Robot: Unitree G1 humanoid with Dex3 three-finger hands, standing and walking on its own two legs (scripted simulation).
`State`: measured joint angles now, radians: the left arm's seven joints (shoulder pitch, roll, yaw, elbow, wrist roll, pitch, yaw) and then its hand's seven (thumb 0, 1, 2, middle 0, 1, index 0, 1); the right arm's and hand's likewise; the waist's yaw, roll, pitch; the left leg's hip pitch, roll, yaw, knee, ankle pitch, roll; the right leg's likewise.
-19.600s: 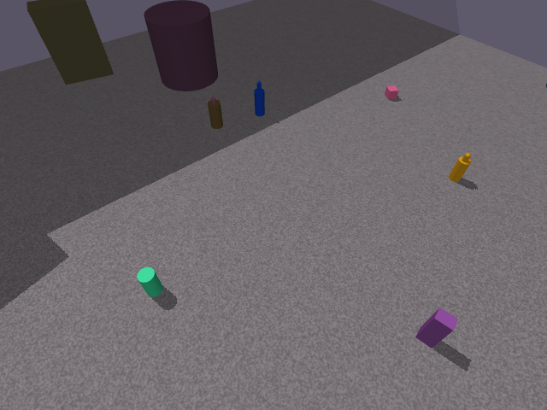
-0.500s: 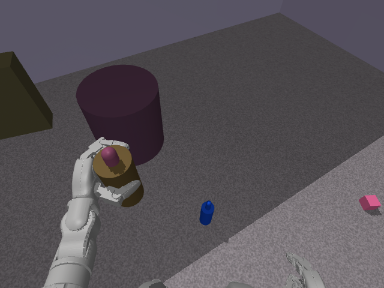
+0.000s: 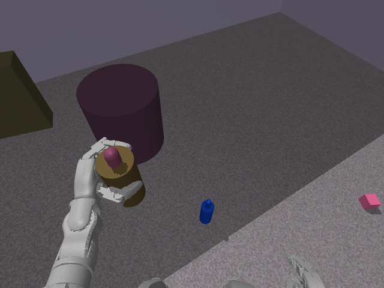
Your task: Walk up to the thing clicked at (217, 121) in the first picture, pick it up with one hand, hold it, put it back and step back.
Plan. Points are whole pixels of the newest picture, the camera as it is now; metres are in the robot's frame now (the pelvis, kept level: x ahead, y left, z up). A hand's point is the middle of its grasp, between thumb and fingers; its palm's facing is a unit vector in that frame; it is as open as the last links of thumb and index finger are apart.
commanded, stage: hold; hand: left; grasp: from the side
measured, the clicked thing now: (121, 175) +0.33 +0.17 +0.03
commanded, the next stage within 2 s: crouch in 0.50 s
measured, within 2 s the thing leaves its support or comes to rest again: neither
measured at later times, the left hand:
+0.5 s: hand (120, 171) +0.33 +0.17 +0.04, palm faces +0.11 -0.99 -0.01, open 10.0 cm
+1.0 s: hand (125, 186) +0.34 +0.18 -0.04, palm faces +0.13 -0.99 +0.00, open 10.0 cm
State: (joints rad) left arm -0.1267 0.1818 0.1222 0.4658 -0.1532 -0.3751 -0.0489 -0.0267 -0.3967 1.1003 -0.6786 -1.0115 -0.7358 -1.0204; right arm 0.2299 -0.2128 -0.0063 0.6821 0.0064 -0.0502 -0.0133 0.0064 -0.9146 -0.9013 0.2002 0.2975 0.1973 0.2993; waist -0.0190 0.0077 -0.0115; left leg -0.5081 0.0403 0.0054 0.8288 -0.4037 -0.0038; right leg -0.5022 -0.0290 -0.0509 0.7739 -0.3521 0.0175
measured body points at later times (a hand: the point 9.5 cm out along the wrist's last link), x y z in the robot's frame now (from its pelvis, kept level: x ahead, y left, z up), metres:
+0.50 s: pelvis +0.00 +0.00 +0.00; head +0.04 +0.01 +0.45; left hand +0.32 +0.22 +0.05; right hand +0.13 -0.24 -0.11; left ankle +0.01 +0.12 -0.71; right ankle +0.03 -0.13 -0.71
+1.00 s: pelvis -0.01 +0.00 -0.04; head +0.08 +0.02 +0.40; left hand +0.33 +0.23 -0.04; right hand +0.11 -0.26 -0.15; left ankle +0.01 +0.12 -0.71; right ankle +0.03 -0.13 -0.71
